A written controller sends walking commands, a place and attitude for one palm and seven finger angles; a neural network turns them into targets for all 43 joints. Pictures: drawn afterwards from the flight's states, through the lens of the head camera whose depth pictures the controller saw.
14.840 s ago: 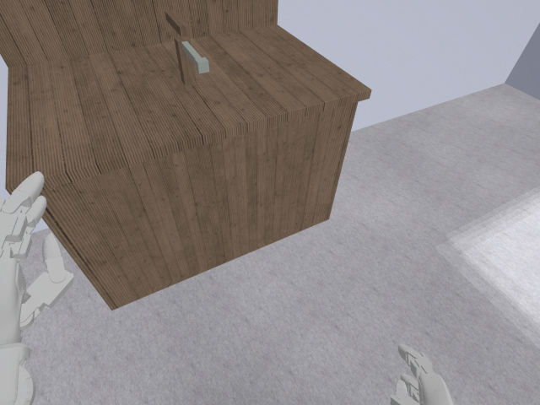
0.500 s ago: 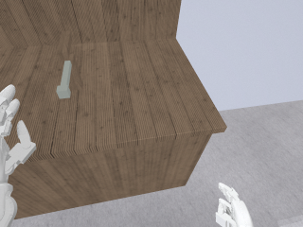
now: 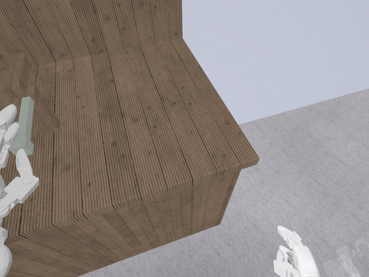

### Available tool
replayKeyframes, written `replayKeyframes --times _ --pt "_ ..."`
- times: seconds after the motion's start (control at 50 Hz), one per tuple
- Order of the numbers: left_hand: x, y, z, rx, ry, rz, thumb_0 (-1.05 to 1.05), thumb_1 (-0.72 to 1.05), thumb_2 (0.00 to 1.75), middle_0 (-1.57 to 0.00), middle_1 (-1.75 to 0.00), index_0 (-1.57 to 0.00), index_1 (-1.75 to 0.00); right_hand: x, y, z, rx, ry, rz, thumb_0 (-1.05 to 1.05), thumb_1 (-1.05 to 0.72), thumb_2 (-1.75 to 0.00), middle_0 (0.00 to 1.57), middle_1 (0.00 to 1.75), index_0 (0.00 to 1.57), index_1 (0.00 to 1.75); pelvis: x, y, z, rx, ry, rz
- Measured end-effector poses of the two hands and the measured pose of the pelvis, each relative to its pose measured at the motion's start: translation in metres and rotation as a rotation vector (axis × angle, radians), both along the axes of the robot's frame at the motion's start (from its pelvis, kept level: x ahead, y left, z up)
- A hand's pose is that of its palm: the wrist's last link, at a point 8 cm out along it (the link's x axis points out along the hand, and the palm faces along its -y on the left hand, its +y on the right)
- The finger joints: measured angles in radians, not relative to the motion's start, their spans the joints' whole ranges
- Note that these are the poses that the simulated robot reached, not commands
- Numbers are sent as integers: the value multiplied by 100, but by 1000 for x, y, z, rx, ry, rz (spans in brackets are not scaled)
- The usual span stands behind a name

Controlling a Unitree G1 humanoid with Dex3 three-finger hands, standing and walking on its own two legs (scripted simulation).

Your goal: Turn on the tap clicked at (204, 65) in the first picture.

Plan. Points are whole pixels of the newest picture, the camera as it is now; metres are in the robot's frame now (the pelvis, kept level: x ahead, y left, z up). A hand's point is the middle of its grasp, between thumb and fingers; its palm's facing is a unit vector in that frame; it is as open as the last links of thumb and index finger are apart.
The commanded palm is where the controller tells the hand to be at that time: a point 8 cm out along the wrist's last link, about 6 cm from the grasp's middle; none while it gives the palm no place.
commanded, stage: come to a stop and stand still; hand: left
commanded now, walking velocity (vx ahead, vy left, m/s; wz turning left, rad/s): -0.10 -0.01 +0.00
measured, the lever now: (21, 147) +0.32 +0.34 +0.11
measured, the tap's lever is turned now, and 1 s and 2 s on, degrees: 0 0 0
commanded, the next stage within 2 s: look again from close up in 0.90 s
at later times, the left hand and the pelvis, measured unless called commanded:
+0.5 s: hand (13, 182) +0.23 +0.27 +0.17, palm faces +0.32 -0.86 -0.39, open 7.4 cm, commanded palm +0.17 +0.31 +0.19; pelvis +0.00 +0.04 +0.02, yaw -3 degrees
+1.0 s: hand out of the picture +0.21 +0.29 +0.16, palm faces +0.34 -0.85 -0.40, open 7.4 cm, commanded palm +0.16 +0.33 +0.19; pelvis -0.02 +0.06 +0.01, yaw -3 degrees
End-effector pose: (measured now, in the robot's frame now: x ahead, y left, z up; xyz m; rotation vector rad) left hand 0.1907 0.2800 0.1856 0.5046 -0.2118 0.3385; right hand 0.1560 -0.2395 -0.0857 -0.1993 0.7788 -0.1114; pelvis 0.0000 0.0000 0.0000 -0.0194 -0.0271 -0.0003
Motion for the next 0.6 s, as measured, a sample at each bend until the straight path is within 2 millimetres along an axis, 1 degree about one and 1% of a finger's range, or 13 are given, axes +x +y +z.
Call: replayKeyframes --times 0.08,0.14,0.22,0.28,0.34,0.46,0.6 --pt "2 -6 1 -31 -5 -27 1 89 90 -21 -30 -21 -30 8 7 6 3 -1 19 2 -91 -90 20 30 20 30 3 4 5 6 -4 -21" --pt "2 -5 5 -17 -10 -59 1 89 90 -21 -30 -21 -30 15 12 8 -2 -29 -11 2 -91 -90 20 30 20 30 9 11 4 -1 -13 -36" --pt "7 8 7 1 12 -46 1 89 90 -21 -30 -21 -30 23 24 15 6 -40 -21 2 -91 -90 20 30 20 30 12 18 10 5 -3 -39" --pt "10 19 3 -7 32 -23 1 89 90 -21 -30 -21 -30 29 33 20 10 -56 -5 2 -91 -90 20 30 20 30 11 23 12 3 5 -43" --pt "10 25 -1 -32 44 -18 1 89 90 -21 -30 -21 -30 32 41 25 8 -73 11 1 -91 -90 20 30 20 30 9 28 14 2 10 -46" --pt "1 30 -3 -64 37 -42 1 89 90 -21 -30 -21 -30 31 53 33 -10 -92 31 1 -91 -90 20 30 20 30 4 38 15 -1 11 -46" --pt "-9 47 0 -61 12 -27 1 89 90 -21 -30 -21 -30 20 65 35 -18 -86 40 1 -90 -90 20 30 20 30 -5 50 16 -2 2 -45"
